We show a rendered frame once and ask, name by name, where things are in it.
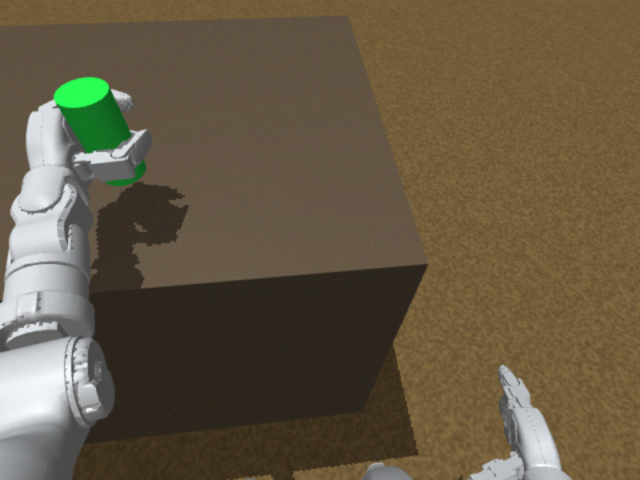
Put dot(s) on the left robot hand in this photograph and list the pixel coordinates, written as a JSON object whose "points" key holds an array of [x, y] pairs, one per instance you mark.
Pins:
{"points": [[50, 141]]}

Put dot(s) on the can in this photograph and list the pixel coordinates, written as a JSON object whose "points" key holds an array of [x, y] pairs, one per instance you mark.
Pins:
{"points": [[92, 112]]}

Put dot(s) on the right robot hand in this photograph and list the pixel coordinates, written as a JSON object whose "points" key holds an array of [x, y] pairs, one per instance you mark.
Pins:
{"points": [[525, 429]]}

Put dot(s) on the left robot arm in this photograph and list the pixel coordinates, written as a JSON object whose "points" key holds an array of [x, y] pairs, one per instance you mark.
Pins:
{"points": [[54, 382]]}

